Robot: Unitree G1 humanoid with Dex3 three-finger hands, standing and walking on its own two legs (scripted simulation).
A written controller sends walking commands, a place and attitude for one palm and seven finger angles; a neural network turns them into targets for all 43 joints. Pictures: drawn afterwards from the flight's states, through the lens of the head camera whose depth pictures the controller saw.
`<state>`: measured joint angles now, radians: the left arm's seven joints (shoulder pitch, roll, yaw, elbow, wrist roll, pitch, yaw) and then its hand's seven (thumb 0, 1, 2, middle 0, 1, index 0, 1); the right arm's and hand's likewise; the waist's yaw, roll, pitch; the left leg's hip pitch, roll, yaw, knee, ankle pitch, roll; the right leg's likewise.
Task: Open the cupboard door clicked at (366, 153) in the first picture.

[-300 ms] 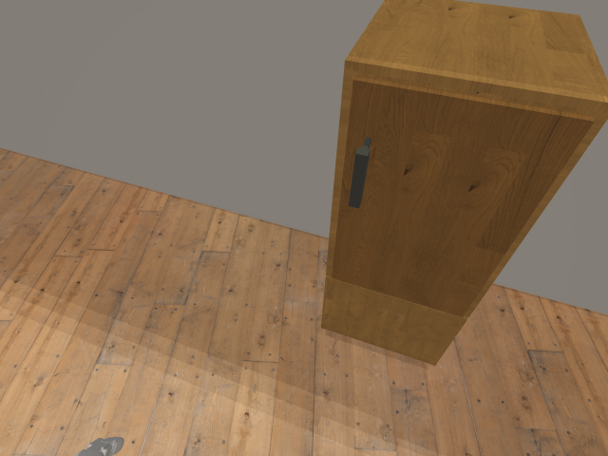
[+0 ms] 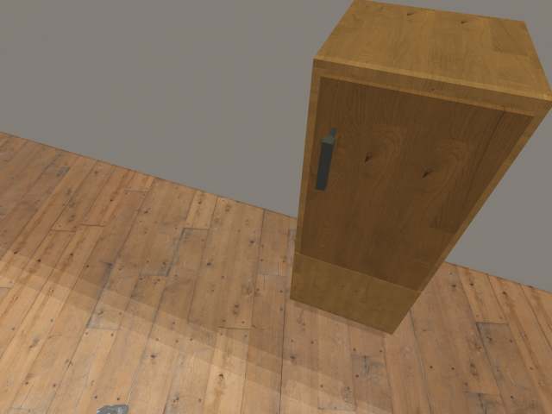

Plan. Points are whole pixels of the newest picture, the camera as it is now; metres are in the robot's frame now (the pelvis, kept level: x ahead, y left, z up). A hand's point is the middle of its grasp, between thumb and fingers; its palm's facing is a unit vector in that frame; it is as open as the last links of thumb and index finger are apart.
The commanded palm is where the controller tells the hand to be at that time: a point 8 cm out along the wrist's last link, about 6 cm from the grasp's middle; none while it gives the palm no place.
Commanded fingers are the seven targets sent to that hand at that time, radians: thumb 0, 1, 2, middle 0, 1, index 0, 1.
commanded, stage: stand and wait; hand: left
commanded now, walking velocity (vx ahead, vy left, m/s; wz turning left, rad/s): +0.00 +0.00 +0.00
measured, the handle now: (326, 159) +0.62 -0.07 +0.01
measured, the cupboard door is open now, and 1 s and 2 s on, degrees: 0 0 0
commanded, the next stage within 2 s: look at it before walking up in 0.52 s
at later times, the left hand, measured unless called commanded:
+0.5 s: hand out of the picture +0.06 +0.24 -0.15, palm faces -0.01 -0.94 -0.34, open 7.4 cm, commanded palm none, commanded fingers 0.00 0.90 0.90 -0.20 -0.30 -0.20 -0.30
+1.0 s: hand out of the picture +0.07 +0.23 -0.15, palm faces -0.02 -0.94 -0.33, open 7.4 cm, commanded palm none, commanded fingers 0.00 0.90 0.90 -0.20 -0.30 -0.20 -0.30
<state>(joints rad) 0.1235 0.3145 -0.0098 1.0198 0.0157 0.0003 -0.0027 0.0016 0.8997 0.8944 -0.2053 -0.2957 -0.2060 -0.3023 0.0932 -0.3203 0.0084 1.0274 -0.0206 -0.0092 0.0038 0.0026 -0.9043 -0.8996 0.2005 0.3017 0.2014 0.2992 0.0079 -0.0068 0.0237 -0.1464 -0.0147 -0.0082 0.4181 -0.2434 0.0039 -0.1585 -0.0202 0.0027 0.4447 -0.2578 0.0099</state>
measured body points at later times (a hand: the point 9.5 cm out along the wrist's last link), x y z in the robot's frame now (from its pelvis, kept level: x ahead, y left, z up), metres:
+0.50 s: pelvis -0.01 -0.01 +0.00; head -0.01 -0.01 +0.45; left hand +0.06 +0.29 -0.13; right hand +0.06 -0.31 -0.13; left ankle -0.01 +0.12 -0.74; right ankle -0.01 -0.12 -0.74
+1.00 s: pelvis -0.01 -0.01 +0.00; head +0.00 -0.01 +0.45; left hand +0.07 +0.28 -0.13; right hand +0.07 -0.31 -0.13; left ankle -0.01 +0.12 -0.74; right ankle -0.01 -0.12 -0.74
